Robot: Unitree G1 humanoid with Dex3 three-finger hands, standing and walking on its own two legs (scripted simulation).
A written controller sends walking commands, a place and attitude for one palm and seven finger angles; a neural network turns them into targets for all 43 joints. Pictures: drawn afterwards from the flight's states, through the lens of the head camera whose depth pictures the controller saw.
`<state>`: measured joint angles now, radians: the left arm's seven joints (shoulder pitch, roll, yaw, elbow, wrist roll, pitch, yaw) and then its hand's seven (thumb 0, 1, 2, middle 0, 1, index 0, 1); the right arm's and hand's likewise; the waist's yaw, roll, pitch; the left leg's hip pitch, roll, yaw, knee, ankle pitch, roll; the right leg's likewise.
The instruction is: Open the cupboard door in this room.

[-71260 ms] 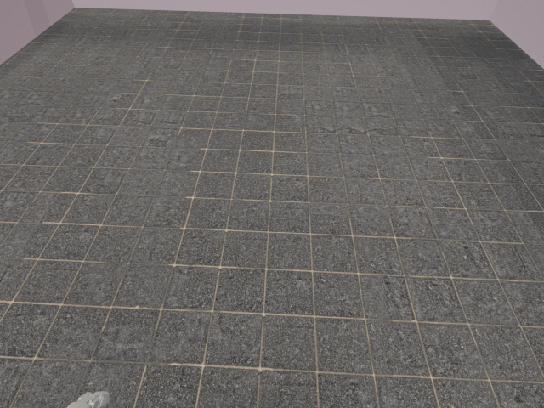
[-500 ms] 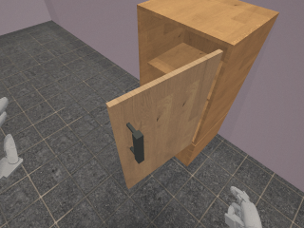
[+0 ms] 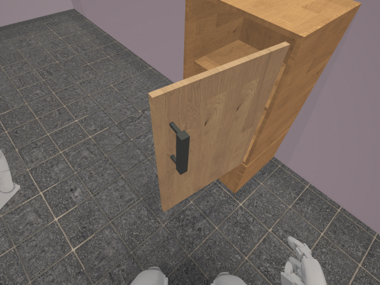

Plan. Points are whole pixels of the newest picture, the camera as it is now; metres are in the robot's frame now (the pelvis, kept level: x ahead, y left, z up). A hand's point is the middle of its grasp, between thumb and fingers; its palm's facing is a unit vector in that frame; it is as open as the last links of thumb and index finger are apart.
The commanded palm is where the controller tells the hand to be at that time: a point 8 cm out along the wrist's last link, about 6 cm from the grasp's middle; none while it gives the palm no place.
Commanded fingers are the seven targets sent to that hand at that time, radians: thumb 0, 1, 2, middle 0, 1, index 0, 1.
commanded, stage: step back with the hand held close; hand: left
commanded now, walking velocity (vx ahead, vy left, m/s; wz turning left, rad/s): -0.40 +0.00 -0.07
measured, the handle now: (177, 148) +0.43 +0.05 +0.00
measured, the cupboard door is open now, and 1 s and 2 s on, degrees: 82 82 82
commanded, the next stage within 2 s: stop stepping back and stand still in 0.28 s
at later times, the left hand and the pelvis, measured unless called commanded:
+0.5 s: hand out of the picture +0.11 +0.25 +0.20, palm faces +0.44 -0.81 -0.39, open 7.4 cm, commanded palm +0.05 +0.29 +0.20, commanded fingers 0.00 0.90 0.90 -0.20 -0.30 -0.20 -0.30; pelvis -0.10 -0.01 +0.02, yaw -2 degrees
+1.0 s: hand out of the picture +0.05 +0.19 +0.18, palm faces +0.28 -0.83 -0.48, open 7.4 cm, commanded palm +0.01 +0.24 +0.20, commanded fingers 0.00 0.90 0.90 -0.20 -0.30 -0.20 -0.30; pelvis -0.17 -0.04 +0.01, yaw -7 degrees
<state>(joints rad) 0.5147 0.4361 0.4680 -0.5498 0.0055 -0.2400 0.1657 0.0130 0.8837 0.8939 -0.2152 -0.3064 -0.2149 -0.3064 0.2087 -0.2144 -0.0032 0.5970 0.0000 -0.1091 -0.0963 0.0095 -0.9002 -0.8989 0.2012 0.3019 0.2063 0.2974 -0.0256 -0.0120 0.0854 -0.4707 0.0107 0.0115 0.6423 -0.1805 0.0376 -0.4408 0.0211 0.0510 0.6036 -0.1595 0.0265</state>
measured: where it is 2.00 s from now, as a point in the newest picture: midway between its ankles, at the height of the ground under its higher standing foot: outside the picture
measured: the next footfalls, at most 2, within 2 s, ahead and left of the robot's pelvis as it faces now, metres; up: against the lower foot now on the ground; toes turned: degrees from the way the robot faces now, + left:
left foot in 0.26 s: +0.06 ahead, +0.10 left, +0.00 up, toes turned +5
right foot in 0.60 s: -0.21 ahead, -0.13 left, +0.00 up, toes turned -7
